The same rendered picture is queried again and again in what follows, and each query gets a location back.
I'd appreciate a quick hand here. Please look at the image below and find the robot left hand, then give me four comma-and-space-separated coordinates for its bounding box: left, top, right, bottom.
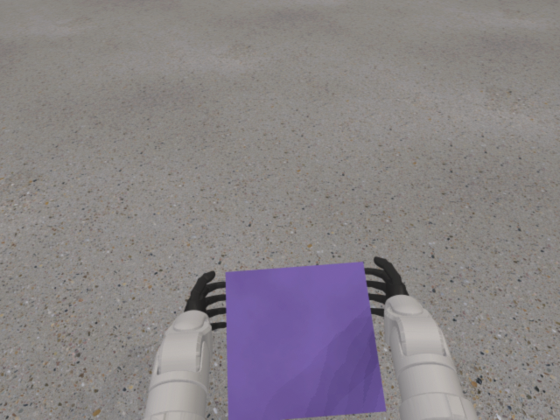
184, 271, 227, 331

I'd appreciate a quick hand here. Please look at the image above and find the left robot forearm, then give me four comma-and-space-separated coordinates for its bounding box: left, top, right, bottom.
143, 310, 213, 420

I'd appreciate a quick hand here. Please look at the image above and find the carton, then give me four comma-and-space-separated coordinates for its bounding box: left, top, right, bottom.
226, 262, 386, 420

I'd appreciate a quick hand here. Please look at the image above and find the right robot forearm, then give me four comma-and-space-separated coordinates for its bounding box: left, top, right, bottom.
384, 295, 479, 420

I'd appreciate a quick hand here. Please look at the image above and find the robot right hand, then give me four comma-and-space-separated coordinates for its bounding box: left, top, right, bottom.
364, 256, 409, 317

